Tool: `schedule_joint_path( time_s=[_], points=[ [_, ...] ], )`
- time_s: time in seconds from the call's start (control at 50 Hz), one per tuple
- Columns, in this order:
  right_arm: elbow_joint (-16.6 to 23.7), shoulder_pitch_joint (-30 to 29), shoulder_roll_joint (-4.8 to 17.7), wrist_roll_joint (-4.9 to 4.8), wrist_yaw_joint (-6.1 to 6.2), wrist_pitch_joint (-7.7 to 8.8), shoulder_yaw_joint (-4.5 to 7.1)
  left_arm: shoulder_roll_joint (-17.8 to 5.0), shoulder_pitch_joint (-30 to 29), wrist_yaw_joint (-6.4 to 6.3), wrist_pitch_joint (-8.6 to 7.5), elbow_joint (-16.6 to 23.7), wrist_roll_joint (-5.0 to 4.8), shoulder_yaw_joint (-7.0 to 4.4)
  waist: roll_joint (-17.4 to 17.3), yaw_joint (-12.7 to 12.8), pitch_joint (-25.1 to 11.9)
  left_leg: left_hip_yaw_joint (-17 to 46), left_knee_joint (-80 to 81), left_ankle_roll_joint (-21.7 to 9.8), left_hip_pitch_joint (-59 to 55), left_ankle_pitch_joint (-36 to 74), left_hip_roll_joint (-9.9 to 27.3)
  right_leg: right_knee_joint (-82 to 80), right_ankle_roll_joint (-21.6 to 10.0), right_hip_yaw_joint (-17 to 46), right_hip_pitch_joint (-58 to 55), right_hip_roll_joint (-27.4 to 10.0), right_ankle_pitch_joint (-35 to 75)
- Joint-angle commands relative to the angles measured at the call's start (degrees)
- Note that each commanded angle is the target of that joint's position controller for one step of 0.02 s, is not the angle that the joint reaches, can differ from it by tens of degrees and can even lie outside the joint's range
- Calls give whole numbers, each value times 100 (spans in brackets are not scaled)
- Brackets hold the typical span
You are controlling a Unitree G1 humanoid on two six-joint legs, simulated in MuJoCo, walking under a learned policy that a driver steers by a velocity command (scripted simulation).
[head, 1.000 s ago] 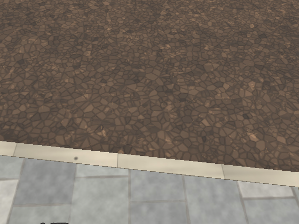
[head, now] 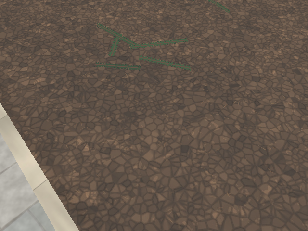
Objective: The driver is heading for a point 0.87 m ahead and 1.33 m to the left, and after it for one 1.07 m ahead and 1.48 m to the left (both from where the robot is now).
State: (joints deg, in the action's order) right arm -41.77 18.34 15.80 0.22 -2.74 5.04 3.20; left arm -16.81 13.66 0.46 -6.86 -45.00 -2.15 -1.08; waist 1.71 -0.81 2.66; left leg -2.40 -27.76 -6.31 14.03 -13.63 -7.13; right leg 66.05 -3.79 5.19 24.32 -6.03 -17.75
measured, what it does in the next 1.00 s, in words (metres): goes down, turning left: right foot 0.04 m lower, then left foot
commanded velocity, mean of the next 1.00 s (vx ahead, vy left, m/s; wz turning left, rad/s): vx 1.00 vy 0.00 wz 0.75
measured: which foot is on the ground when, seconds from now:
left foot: down 0.00-0.28, up 0.30-0.72, down 0.74-1.00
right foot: up 0.00-0.28, down 0.30-0.74, up 0.76-1.00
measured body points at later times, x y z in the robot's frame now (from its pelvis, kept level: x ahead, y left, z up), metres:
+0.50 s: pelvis +0.49 -0.06 -0.04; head +0.51 -0.04 +0.41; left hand +0.44 +0.22 -0.17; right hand +0.71 -0.29 -0.14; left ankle +0.45 +0.06 -0.68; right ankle +0.49 -0.18 -0.77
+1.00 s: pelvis +0.91 +0.13 -0.04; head +0.92 +0.16 +0.41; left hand +0.96 +0.48 -0.07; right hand +1.09 -0.07 -0.15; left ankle +0.84 +0.12 -0.77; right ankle +1.21 +0.09 -0.70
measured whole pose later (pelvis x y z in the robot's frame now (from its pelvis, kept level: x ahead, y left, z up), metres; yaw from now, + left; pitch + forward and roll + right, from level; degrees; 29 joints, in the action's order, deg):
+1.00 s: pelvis +0.91 +0.13 -0.04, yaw +45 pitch -1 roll -1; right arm -44.0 26.6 13.3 -1.4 0.0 3.6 3.0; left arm -15.5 -1.8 0.2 -7.6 -33.7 0.9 -1.1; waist 1.4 -5.5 3.5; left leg 9.0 -25.3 -9.2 5.3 -17.3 -10.1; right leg 46.4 3.5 10.7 38.5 -5.3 -5.4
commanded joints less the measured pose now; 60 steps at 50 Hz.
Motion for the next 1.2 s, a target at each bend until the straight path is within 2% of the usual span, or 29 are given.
schedule_joint_path(
  time_s=[0.02, 0.12, 0.22, 0.26, 0.28, 0.3, 0.32, 0.34, 0.38, 0.42, 0.44, 0.48, 0.58, 0.64, 0.7, 0.72, 0.74, 0.76, 0.78, 0.8, 0.84, 0.9, 0.96, 1.0, 1.08, 1.12, 1.16, 1.18, 1.2],
  points=[
    [307, -244, 370, -97, 67, 208, 93, -299, 65, 43, 105, 266, 131, -79, -140, 270, 178, 1875, 1822, -1052, -139, 302, 1565, -942, 232, 155, 999, -466, 407],
    [76, 312, 828, -191, 278, 305, 266, -239, -1292, 273, -124, 700, 276, 25, -54, -190, 539, 1036, 1942, -739, 1104, 44, 1083, -3314, 447, -324, -241, 42, 3805],
    [-233, 951, 822, -270, 378, 30, 343, -593, -1865, 302, -166, 1001, 135, -87, -75, -235, 648, 1584, 1176, -508, -718, 239, 1522, -4038, 400, 102, 328, 71, 3164],
    [-249, 899, 1038, -115, 384, -139, 391, -967, -981, 233, -165, 812, 72, -281, -363, 290, -4, 1722, 11, -384, -1350, 1944, 1523, -3780, 366, -68, -425, 262, 2083],
    [-220, 627, 1213, 25, 330, -218, 399, -1158, 208, 143, -111, 562, -25, -423, -554, 1031, -715, 1568, -1351, -190, -973, 2745, 1326, -3515, 315, -320, -1775, 299, 1659],
    [-177, 596, 810, 91, 285, -187, 258, -1262, 1467, 62, -21, 334, 11, -453, -545, 1535, -1701, 1527, -3340, -22, 551, 2128, 1108, -2433, 276, 137, -4062, -211, 883],
    [-184, 2169, -408, -130, 234, -27, -71, -1717, 1642, 89, -37, 249, 289, -517, 2217, 548, -2839, 1465, -5735, 204, 2497, -1955, 323, -3002, -690, 2970, -6065, -1754, 140],
    [-15, 1680, 8, -482, 306, 28, -110, -1533, 1870, 191, -34, 102, 233, -555, 2222, 865, -3159, 1391, -6205, 224, 3061, -1341, 553, -4633, -812, 4760, -5963, -2040, -2273],
    [320, -102, 649, -419, 455, 9, 49, -803, 781, 134, -49, 217, 332, -405, 248, 1001, -1094, 1061, -5667, 247, 3266, -438, 1046, -5092, -460, 3016, -4051, -1561, -921],
    [324, -268, 548, -213, 367, -128, 119, -404, 320, 139, -82, 51, 445, -333, 13, 514, -392, 1152, -4982, 219, 2531, -222, 1538, -4899, -350, 1375, -2590, -1073, 1469],
    [377, -27, 347, -325, 309, -234, 126, -307, 181, 123, -83, -55, 413, -308, 483, 204, -357, 1138, -4830, 226, 2428, -167, 1665, -5033, -416, 1035, -2345, -1076, 1369],
    [469, -276, 123, -362, 252, -405, 69, -100, -29, 102, -68, -157, 232, -264, 414, 110, 77, 998, -4500, 204, 2681, -294, 1886, -5318, -350, 318, -1971, -1062, 1769],
    [840, -1161, 105, -244, 27, -324, -27, -631, -122, -53, -23, -118, 258, -366, -183, 146, 609, 225, -2860, 117, 2828, 1292, 1622, -5886, -117, -1299, -1811, -608, 2749],
    [1005, -1632, 310, -216, -152, -232, 47, -1016, 298, -182, 39, -128, 253, -419, -192, 159, 453, -600, -1788, -66, 1871, 1938, 937, -5586, 232, -1896, -2184, -457, 5406],
    [758, -324, 994, -333, -168, -341, 377, -1554, 166, -310, 227, 53, 224, -560, 585, -867, -399, -895, -1912, -287, 19, 1167, 302, -3542, 249, -1881, -2469, -737, 8632],
    [334, 1066, 1403, -295, -93, -444, 593, -1593, -262, -276, 245, 239, 202, -580, 556, -1555, -978, -564, -1830, -540, -1633, 985, 320, -1966, 178, -1697, -1808, -717, 8592],
    [-43, 2001, 1524, -308, 33, -512, 672, -1197, -599, -194, 177, 282, 121, -488, -302, -1908, -968, 134, -1082, -860, -3053, 1450, 678, 480, 320, -1712, -556, 57, 4289],
    [-35, 1634, 1533, -194, 44, -495, 541, -20, -392, -75, -56, 534, 324, -132, -2273, -1068, -697, 1300, -1168, -1155, -3392, 1907, 837, 2785, 368, -1155, 1096, 1043, -1498],
    [416, 941, 1455, -6, 34, -287, 419, -82, 300, 20, -311, 1012, 64, -36, -2431, -306, -1898, 4663, 358, -2404, -4090, -1242, 2012, 3264, 239, 161, 2542, 1137, -1697],
    [535, 852, 1101, -59, 30, -163, 404, -733, -414, 35, -445, 1068, -39, -138, -1003, -591, -1334, 5277, 1420, -2030, -3460, -2420, 2119, 2547, 22, 342, 2635, 819, -1094],
    [540, 137, 942, -65, -21, 52, 321, -653, -573, -25, -391, 988, 43, -172, 566, 96, -193, 4644, 1618, -1581, -1448, -1885, 1830, 1213, 101, 405, 1961, 395, -294],
    [573, -323, 788, -101, 137, 73, 253, -710, -400, -55, -139, 922, 237, -242, 226, 483, 197, 3389, 1601, -1449, 126, -665, 1164, -66, 571, 399, 1068, 130, -43],
    [433, -103, 733, -187, 361, 19, 240, -254, -1599, -57, -82, 1373, 367, -105, 71, 37, 524, 2409, 1600, -1181, 1147, 215, 598, -1942, 843, -89, 429, 329, 1303],
    [321, 92, 832, -203, 402, -49, 295, -14, -1995, 4, -86, 1576, 311, -74, -140, -267, 399, 2179, 1459, -843, 1579, -94, 422, -2960, 877, -291, -396, 600, 2429],
    [107, 470, 720, -316, 423, -94, 326, -450, -2203, 25, -134, 1769, 5, -304, -613, -424, 174, 2791, 831, -574, 387, -420, 694, -3791, 889, 168, -541, 639, 2375],
    [71, 448, 722, -269, 440, -170, 358, -761, -1668, 11, -183, 1692, -52, -487, -791, -56, -160, 2885, 15, -412, -301, 854, 838, -3838, 726, 79, -951, 668, 1770],
    [347, 17, 418, 40, 319, -207, 195, -1103, 1000, -104, -116, 1280, -52, -670, -705, 1316, -1994, 2332, -3094, 2, 781, 1420, 550, -2826, 375, 589, -4198, -170, 541],
    [632, 1230, -326, -318, 272, -139, -30, -1658, 1280, 13, -110, 1094, 259, -706, 2435, 452, -3119, 1766, -5235, 253, 2658, -2001, -112, -4400, -698, 4402, -5905, -1813, -2122],
    [537, 1024, 190, -536, 334, -177, -61, -1193, 935, 79, -78, 1193, 251, -638, 2500, 577, -2634, 1469, -5867, 251, 3449, -1387, 605, -5004, -672, 5324, -5525, -1889, -3966]
  ],
)
Keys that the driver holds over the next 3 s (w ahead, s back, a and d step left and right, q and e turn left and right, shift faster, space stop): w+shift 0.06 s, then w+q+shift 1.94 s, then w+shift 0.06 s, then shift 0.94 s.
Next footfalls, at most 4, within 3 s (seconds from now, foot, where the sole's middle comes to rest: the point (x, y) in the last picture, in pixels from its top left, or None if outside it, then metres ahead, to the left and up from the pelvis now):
0.30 right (201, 224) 0.53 -0.18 -0.81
0.74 left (130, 156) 0.88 0.14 -0.81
1.16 right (113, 94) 1.33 0.27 -0.81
1.62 left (35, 105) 1.24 0.72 -0.81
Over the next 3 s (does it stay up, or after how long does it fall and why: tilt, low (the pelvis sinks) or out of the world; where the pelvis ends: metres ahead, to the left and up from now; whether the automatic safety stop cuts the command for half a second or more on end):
stays up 1.19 1.21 0.01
